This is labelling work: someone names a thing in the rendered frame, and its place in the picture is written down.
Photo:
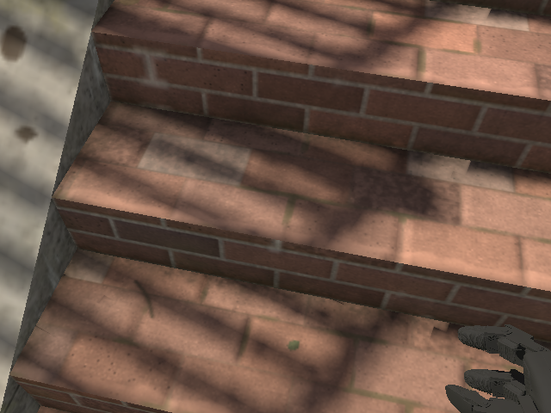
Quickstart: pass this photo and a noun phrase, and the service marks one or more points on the right robot hand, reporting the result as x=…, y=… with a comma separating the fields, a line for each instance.
x=527, y=392

